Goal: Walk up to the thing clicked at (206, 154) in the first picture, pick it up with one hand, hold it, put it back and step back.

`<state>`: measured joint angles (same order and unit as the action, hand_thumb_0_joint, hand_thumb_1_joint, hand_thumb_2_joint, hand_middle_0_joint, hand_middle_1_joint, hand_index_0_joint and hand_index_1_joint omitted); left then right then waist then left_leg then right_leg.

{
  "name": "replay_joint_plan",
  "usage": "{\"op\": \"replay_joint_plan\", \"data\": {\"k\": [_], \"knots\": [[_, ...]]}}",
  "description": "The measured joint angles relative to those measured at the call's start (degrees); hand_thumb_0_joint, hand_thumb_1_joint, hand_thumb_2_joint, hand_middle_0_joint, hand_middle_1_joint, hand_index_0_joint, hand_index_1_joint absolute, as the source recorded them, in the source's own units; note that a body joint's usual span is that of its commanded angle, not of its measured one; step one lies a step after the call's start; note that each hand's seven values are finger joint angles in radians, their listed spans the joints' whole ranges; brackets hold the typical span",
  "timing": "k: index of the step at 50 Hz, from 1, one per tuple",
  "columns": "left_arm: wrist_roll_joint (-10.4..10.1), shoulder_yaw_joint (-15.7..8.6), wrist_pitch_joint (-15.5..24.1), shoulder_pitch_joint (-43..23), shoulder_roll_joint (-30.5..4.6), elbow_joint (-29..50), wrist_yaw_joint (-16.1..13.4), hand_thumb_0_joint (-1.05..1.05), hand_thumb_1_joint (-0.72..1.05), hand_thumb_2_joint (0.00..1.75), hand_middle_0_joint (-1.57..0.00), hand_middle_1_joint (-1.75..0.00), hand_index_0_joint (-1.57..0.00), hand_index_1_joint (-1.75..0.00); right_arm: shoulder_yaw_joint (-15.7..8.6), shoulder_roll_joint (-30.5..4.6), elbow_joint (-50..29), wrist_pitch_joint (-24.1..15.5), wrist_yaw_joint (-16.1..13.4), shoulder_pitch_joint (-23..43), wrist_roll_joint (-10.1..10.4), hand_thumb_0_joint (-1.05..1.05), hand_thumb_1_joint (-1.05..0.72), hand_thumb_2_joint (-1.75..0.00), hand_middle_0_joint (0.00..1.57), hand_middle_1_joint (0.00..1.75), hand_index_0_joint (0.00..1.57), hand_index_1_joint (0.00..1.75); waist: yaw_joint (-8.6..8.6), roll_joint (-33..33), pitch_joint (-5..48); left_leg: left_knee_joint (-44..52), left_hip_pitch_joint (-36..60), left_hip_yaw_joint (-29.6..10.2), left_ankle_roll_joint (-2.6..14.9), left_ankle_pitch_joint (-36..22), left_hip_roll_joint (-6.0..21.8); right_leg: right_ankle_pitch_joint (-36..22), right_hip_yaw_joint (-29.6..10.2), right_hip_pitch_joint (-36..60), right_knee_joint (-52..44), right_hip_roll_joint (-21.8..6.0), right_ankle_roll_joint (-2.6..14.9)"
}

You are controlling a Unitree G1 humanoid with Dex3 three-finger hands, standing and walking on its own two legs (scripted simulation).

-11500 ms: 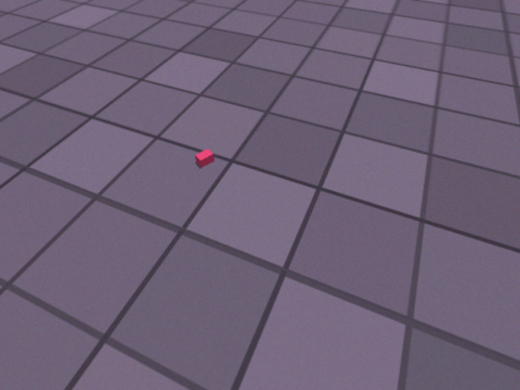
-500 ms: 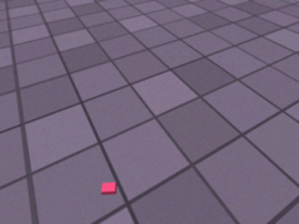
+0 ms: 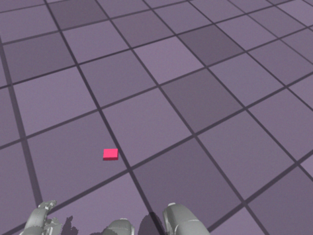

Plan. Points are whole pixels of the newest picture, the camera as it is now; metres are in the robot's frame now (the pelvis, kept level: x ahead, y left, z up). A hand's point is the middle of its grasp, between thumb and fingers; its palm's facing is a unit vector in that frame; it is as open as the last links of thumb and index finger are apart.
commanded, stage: walk up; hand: left
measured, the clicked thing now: (111, 154) +0.56 +0.24 -0.73
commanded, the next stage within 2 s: stand in 1.70 s
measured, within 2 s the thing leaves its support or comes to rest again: neither
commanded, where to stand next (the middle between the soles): +0.17 -0.01 m, yaw +1 degrees
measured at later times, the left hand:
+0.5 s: hand out of the picture -0.03 +0.23 -0.13, palm faces -0.01 -0.91 -0.42, open 7.4 cm
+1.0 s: hand out of the picture -0.21 +0.21 -0.14, palm faces +0.08 -0.92 -0.38, open 7.4 cm
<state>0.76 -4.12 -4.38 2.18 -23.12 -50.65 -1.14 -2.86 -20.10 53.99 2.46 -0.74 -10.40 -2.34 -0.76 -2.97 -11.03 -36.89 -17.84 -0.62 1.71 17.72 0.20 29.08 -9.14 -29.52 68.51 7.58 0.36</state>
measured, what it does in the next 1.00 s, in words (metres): walks backwards: right foot, then left foot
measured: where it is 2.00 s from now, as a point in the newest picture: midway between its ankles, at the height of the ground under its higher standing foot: outside the picture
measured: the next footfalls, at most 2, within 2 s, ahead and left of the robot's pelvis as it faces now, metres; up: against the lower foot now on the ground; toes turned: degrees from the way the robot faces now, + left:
right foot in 0.26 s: -0.08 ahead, -0.15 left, +0.00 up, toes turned -2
left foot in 0.58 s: -0.18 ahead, +0.08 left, +0.00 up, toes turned +0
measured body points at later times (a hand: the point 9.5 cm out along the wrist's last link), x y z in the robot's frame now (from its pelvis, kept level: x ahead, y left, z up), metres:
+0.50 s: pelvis -0.14 -0.04 +0.00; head -0.09 -0.05 +0.44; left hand -0.03 +0.27 -0.10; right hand -0.04 -0.36 -0.12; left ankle -0.16 +0.09 -0.68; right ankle -0.12 -0.15 -0.73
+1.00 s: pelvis -0.24 -0.06 +0.00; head -0.23 -0.06 +0.45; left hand -0.22 +0.26 -0.12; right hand -0.13 -0.37 -0.12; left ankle -0.21 +0.08 -0.71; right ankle -0.24 -0.18 -0.73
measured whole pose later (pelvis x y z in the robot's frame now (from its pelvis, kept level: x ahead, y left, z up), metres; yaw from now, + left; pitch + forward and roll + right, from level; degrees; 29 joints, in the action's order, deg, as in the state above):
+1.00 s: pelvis -0.24 -0.06 +0.00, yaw +2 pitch -3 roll -1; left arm 2.2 -3.9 0.7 15.2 -20.2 -55.9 0.6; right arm -2.8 -22.7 53.4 0.9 0.5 -11.8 -1.4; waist 2.4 2.1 -3.3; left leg -44.5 -20.0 -5.4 0.1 25.9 -1.1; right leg 18.4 0.4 -11.2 32.1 -0.1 0.7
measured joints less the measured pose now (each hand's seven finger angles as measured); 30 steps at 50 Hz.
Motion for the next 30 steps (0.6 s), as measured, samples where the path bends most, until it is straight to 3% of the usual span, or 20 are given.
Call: {"op": "replay_joint_plan", "data": {"k": [3, 7, 10, 12, 14, 15, 17, 19, 21, 23, 26, 28, 30], "knots": [[0.3, -0.3, -0.2, 2.4, 0.0, 0.5, 0.1, 0.0, 0.91, 0.9, -0.21, -0.3, -0.2, -0.3, 0.0, 0.3, -1.8, -0.5, -0.7, 0.0, 0.3, 0.01, -0.91, -0.9, 0.21, 0.3, 0.21, 0.3, 0.2, 0.4, 0.0, 1.3, -0.6, 0.7, -0.01, -1.7, 0.8, 0.8, 0.6, 3.5, -0.5, -0.5, -1.27], [0.4, -0.8, -0.6, 4.3, -0.3, 0.9, 0.4, 0.0, 0.91, 0.9, -0.21, -0.3, -0.2, -0.3, 0.3, 0.0, -4.5, -1.0, -1.1, 1.2, 0.5, 0.01, -0.9, -0.9, 0.21, 0.3, 0.21, 0.3, 0.38, 0.8, -0.6, 0.6, -2.5, 2.0, -0.36, -3.1, 1.9, 1.7, 1.6, 8.9, -9.3, -2.8, -1.98], [0.3, -1.1, -0.4, 4.9, -0.3, 1.2, 0.8, 0.0, 0.91, 0.9, -0.2, -0.3, -0.2, -0.3, 0.5, -0.9, -6.1, -0.9, -1.0, 2.5, 0.5, 0.01, -0.9, -0.9, 0.21, 0.3, 0.21, 0.3, 0.65, 1.6, -0.8, -0.7, -4.8, 2.6, -1.05, -4.0, 2.9, 0.8, 3.9, 12.5, -18.2, -4.9, -1.45], [0.4, -1.2, 0.0, 5.4, -0.1, 1.3, 1.3, 0.0, 0.91, 0.9, -0.2, -0.3, -0.2, -0.3, 0.6, -1.8, -6.7, -0.5, -0.8, 3.1, 0.7, 0.01, -0.9, -0.9, 0.21, 0.3, 0.21, 0.3, 0.85, 2.4, -0.1, -2.2, -6.7, 2.7, -1.8, -4.5, 3.5, -3.0, 5.8, 15.7, -26.8, -6.0, -0.41], [0.8, -1.3, 0.6, 5.6, 1.1, 1.0, 1.5, 0.0, 0.91, 0.9, -0.2, -0.3, -0.2, -0.3, 0.3, -3.1, -6.6, 0.1, -0.8, 3.8, 1.2, 0.01, -0.9, -0.9, 0.21, 0.3, 0.21, 0.3, 0.44, 5.2, -0.1, -3.9, -8.4, 0.8, -2.45, -5.0, 4.9, -5.3, 8.0, 17.3, -31.0, -4.9, -0.08], [0.9, -1.1, 0.6, 5.9, 1.5, 1.2, 1.8, 0.0, 0.91, 0.9, -0.2, -0.3, -0.2, -0.3, 0.0, -3.3, -6.2, 0.4, -1.0, 3.8, 1.4, 0.01, -0.9, -0.9, 0.21, 0.3, 0.21, 0.3, 0.1, 5.9, 0.3, -5.6, -9.3, -0.9, -2.33, -1.1, 3.9, -5.5, 8.8, 16.8, -30.4, -4.9, 0.19], [1.2, -0.6, 0.6, 7.1, 1.9, 2.0, 2.1, 0.0, 0.91, 0.9, -0.21, -0.3, -0.2, -0.3, -0.2, -3.1, -5.5, 0.9, -1.4, 3.3, 1.7, 0.01, -0.91, -0.9, 0.21, 0.3, 0.21, 0.3, 1.25, 4.5, 1.7, -14.8, -11.3, -3.3, -2.26, 8.7, -0.6, -6.0, 8.0, 15.3, -29.3, -6.6, 0.81], [1.3, -0.1, 0.5, 7.9, 2.6, 2.4, 1.7, 0.0, 0.9, 0.9, -0.21, -0.3, -0.2, -0.3, -0.1, -3.5, -5.3, 0.8, -1.5, 2.5, 2.0, 0.01, -0.91, -0.9, 0.21, 0.3, 0.21, 0.3, 1.83, 4.0, 2.7, -23.2, -12.1, -5.2, -2.0, 10.8, -4.1, -7.5, 7.6, 14.7, -30.5, -7.8, 0.85], [1.5, 0.0, 0.4, 8.0, 3.0, 3.1, 1.4, 0.0, 0.9, 0.9, -0.21, -0.3, -0.2, -0.3, 0.2, -3.8, -5.4, 0.2, -1.7, 1.6, 2.1, 0.01, -0.91, -0.9, 0.21, 0.3, 0.21, 0.3, 1.73, 4.0, 3.1, -26.7, -11.3, -5.5, -2.15, 10.8, -5.3, -9.0, 8.1, 13.9, -31.5, -8.3, 0.86], [1.6, 0.0, 0.6, 7.7, 2.9, 4.3, 1.0, 0.0, 0.9, 0.9, -0.21, -0.3, -0.2, -0.3, 0.4, -3.8, -5.6, -0.3, -1.8, 0.7, 2.0, 0.01, -0.91, -0.9, 0.21, 0.3, 0.21, 0.3, 1.62, 3.8, 3.1, -25.5, -8.9, -4.8, -2.49, 11.5, -5.1, -10.1, 8.9, 12.9, -31.6, -8.6, 0.98], [1.7, 0.0, 1.2, 6.7, 2.5, 6.2, 0.6, 0.0, 0.9, 0.9, -0.21, -0.3, -0.2, -0.3, 0.5, -3.3, -5.2, -0.7, -1.6, -0.4, 1.4, 0.01, -0.91, -0.9, 0.21, 0.3, 0.21, 0.3, 1.39, 3.4, 2.7, -16.4, -3.7, -2.5, -2.44, 12.1, -3.2, -10.8, 10.9, 11.1, -30.6, -8.9, 1.02], [1.3, 0.0, 1.5, 5.9, 2.1, 7.1, 0.7, 0.0, 0.9, 0.9, -0.21, -0.3, -0.2, -0.3, 0.5, -2.9, -4.7, -1.0, -1.3, -1.0, 1.1, 0.01, -0.91, -0.9, 0.21, 0.3, 0.21, 0.3, 1.22, 2.8, 2.5, -6.4, 0.7, -0.7, -1.99, 8.7, -2.2, -10.6, 12.1, 9.5, -28.5, -9.5, 0.88], [0.8, 0.0, 1.4, 4.9, 1.2, 7.0, 0.9, 0.0, 0.9, 0.9, -0.21, -0.3, -0.2, -0.3, 0.4, -1.6, -3.6, -1.5, -1.1, -0.8, 0.6, 0.01, -0.91, -0.9, 0.21, 0.3, 0.21, 0.3, 1.59, 0.2, 1.5, -0.3, 3.3, 0.7, -0.9, 2.5, -3.5, -10.1, 11.6, 8.1, -25.6, -11.2, 0.47]]}}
